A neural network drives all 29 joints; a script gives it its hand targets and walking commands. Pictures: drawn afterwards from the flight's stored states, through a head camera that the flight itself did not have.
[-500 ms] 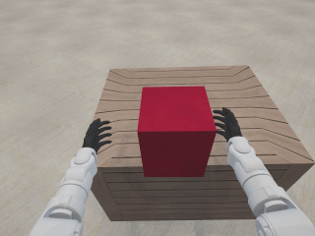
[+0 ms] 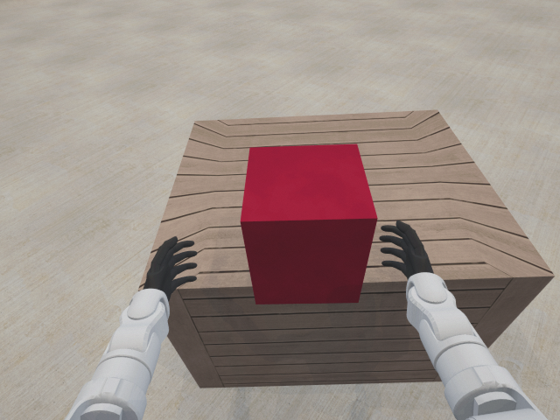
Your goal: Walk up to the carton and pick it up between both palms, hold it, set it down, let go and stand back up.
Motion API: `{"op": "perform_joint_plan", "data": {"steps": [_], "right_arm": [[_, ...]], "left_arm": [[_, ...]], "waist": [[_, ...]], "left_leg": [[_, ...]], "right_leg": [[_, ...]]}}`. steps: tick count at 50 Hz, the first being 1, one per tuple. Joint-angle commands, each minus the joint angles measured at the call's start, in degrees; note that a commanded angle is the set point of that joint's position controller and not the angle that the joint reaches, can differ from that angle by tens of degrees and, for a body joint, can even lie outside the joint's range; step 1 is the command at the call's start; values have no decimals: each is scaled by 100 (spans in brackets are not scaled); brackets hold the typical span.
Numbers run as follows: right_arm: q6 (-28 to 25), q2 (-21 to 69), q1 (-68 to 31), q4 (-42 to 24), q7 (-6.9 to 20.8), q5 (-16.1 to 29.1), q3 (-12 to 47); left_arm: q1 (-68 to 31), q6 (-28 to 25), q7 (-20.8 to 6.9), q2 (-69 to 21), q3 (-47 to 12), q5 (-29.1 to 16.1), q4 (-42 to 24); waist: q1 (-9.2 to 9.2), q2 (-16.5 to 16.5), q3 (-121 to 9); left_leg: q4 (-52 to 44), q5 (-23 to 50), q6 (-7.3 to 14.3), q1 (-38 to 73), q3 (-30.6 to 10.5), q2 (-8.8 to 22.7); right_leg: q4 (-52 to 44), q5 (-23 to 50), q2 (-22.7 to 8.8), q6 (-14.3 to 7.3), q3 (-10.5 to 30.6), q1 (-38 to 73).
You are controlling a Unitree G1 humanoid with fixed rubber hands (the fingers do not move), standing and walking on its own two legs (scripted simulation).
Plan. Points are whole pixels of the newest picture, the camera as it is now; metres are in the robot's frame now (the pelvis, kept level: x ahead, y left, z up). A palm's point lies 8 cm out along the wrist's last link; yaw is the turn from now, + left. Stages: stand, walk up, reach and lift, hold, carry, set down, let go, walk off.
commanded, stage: let go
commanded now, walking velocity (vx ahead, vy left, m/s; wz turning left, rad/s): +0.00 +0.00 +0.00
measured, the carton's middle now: (305, 226) +0.47 -0.01 -0.02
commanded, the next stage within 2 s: stand in 0.42 s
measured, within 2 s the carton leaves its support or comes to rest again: neither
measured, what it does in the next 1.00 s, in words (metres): stands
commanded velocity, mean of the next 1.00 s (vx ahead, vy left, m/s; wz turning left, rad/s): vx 0.00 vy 0.00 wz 0.00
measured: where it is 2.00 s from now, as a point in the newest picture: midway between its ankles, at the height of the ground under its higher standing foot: outside the picture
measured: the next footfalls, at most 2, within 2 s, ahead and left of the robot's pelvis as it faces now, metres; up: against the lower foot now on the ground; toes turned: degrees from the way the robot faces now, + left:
none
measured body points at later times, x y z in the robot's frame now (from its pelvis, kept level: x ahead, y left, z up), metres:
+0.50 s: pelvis +0.05 +0.00 -0.01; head +0.04 +0.00 +0.44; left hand +0.21 +0.26 -0.09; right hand +0.26 -0.20 -0.08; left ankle +0.02 +0.13 -0.75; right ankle +0.03 -0.13 -0.75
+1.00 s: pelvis +0.05 +0.01 -0.01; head +0.03 +0.01 +0.44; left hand +0.08 +0.27 -0.15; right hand +0.03 -0.24 -0.15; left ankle +0.02 +0.13 -0.75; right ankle +0.03 -0.13 -0.75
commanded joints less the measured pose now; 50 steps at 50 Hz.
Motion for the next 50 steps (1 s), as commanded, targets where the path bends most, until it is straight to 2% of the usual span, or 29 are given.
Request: {"op": "perform_joint_plan", "data": {"steps": [1, 3, 6, 7, 11, 12, 14, 16, 20, 21, 22, 23, 24, 26, 29, 31, 32, 33, 35, 36, 37, 38, 39, 41, 43, 44, 45, 47, 50], "right_arm": [[-408, -362, -1493, -932, -7, -118, -79], [-520, -298, -1240, -920, 18, -152, -76], [-785, -295, -799, -990, 21, -82, -48], [-900, -354, -586, -1097, 26, -114, 25], [-1373, -213, 46, -1059, 81, -33, 132], [-1494, -281, 407, -998, 79, -19, 67], [-1692, -363, 767, -788, 106, -1, 130], [-1906, -339, 1070, -642, 149, -38, 120], [-2253, -422, 1475, -438, 267, 53, 85], [-2294, -320, 1430, -487, 309, 126, 229], [-1791, -1497, 2528, 121, 556, -916, -240], [-1461, -1503, 2861, 230, 699, -929, -369], [-1257, -1477, 3000, 365, 736, -860, -428], [-957, -1081, 2974, 433, 896, -875, -312], [-658, -1196, 3088, 762, 1004, -961, -478], [-624, -1210, 3235, 757, 977, -1036, -477], [-611, -1323, 3451, 899, 982, -988, -529], [-583, -1165, 3533, 934, 983, -997, -504], [-568, -1251, 3438, 930, 972, -1012, -495], [-563, -1438, 3476, 978, 981, -1031, -570], [-570, -1410, 3515, 964, 984, -1020, -541], [-569, -1375, 3632, 1065, 978, -1006, -504], [-554, -1476, 3833, 1137, 962, -1020, -512], [-544, -1438, 4163, 1226, 938, -1026, -546], [-535, -1433, 4391, 1310, 894, -1018, -498], [-474, -1491, 4209, 1358, 894, -1039, -485], [-465, -1504, 4371, 1366, 870, -1053, -524], [-467, -1483, 4609, 1420, 917, -1040, -542], [-483, -1277, 4685, 1547, 947, -946, -477]], "left_arm": [[-1333, -390, -11, 814, 295, 90, -723], [-1118, -493, -11, 725, 267, 165, -668], [-666, -738, -34, 831, 287, 207, -800], [-676, -852, -43, 821, 363, 175, -959], [198, -1316, -149, 888, 264, 203, -867], [427, -1446, -174, 895, 289, 174, -973], [745, -1678, -204, 944, 290, 87, -801], [1120, -1819, -215, 975, 283, 132, -574], [1535, -2185, -254, 958, 330, 174, -701], [1424, -2203, -238, 969, 270, 139, -699], [2676, -1515, -103, 772, 528, 840, 398], [3121, -1102, -49, 787, 534, 1170, 328], [3213, -902, -5, 967, 612, 1381, 175], [3268, -625, -63, 923, 641, 1547, 202], [3207, -429, -68, 817, 633, 1723, 230], [3402, -439, -5, 619, 552, 1786, 217], [3457, -410, -2, 620, 548, 1766, 256], [3581, -363, 2, 769, 630, 1775, 380], [3798, -353, 38, 840, 612, 1744, 432], [3871, -345, 55, 838, 593, 1760, 470], [3770, -336, 64, 759, 562, 1720, 439], [3638, -319, 74, 786, 604, 1735, 404], [4018, -294, 82, 667, 567, 1707, 507], [4197, -240, 120, 547, 533, 1696, 700], [4225, -187, 166, 533, 484, 1699, 744], [4043, -172, 171, 408, 473, 1694, 728], [4034, -195, 157, 544, 477, 1703, 697], [4436, -191, 169, 491, 446, 1635, 923], [4318, -139, 157, 574, 487, 1616, 961]], "waist": [[23, 12, -989], [56, -109, -1142], [96, 151, -1316], [91, -11, -1407], [180, 59, -1417], [155, 149, -1524], [113, -145, -1313], [68, -106, -1205], [115, 232, -1000], [93, 83, -1074], [-79, -384, -1387], [-102, -590, -1293], [-147, -230, -1114], [-158, 129, -329], [-164, 153, -52], [-140, -67, -162], [-204, 243, -91], [-152, 11, -36], [-149, 279, -127], [-91, 238, -90], [-140, 223, 80], [-208, 132, -2], [-93, 108, -130], [-129, -388, 137], [-160, -213, 236], [-173, -40, 495], [-207, -119, 558], [-185, -493, 452], [-245, 15, 705]], "left_leg": [[-360, -284, 206, -497, 189, -227], [-311, -119, 200, -347, 203, -241], [-181, 395, 218, -463, 196, -236], [-126, 575, 194, -376, 215, -267], [8, 968, 198, -419, 204, -299], [20, 1067, 153, -326, 194, -323], [99, 1333, 135, -271, 172, -335], [134, 1531, 155, -187, 100, -332], [177, 1465, 70, -427, 105, -356], [269, 1590, 72, -471, 140, -369], [858, 1051, 10, -309, 132, 421], [746, 680, 22, -124, 35, 462], [781, 1111, -4, -127, -16, 606], [536, 1008, -3, -417, -79, 556], [233, 298, 88, -534, -146, 526], [364, 737, 94, -265, -178, 523], [347, 521, 113, -320, -119, 496], [323, 432, 169, -137, -178, 536], [261, 486, 180, -233, -182, 431], [254, 217, 204, -64, -198, 453], [234, 618, 220, -141, -271, 489], [162, 558, 223, -330, -270, 469], [213, 642, 244, -156, -239, 443], [241, 762, 272, -154, -310, 577], [87, 423, 321, -144, -313, 525], [-33, -171, 238, -453, -308, 429], [-13, 190, 296, -383, -351, 493], [-40, 290, 311, -146, -372, 497], [-194, 226, 266, -352, -383, 409]], "right_leg": [[-136, -655, 328, -114, -28, 701], [-117, -565, 357, -135, -18, 599], [26, -54, 335, -117, 64, 670], [125, 151, 345, -96, 81, 708], [260, 661, 320, -12, 166, 875], [274, 808, 346, -9, 191, 983], [382, 1262, 298, 39, 244, 856], [444, 1547, 251, 72, 258, 730], [510, 1557, 264, 33, 315, 802], [534, 1627, 263, 86, 319, 692], [912, 2923, -623, -76, 494, 391], [967, 2996, -638, -148, 550, 275], [1027, 3370, -696, -178, 542, 263], [918, 2397, -639, -178, 499, -160], [616, 880, -539, -276, 570, -234], [724, 1609, -591, -290, 634, -131], [625, 1379, -611, -283, 609, -54], [592, 1033, -600, -333, 613, -319], [535, 857, -544, -262, 634, 5], [396, 493, -548, -289, 664, -321], [514, 605, -511, -256, 644, -250], [504, 520, -495, -204, 525, -27], [573, 446, -429, -169, 454, 75], [446, 643, -479, -208, 527, -65], [343, 421, -501, -229, 593, -142], [238, 92, -477, -261, 602, -61], [255, 634, -533, -249, 639, -12], [251, 704, -490, -228, 614, 6], [173, 347, -484, -195, 672, 166]]}}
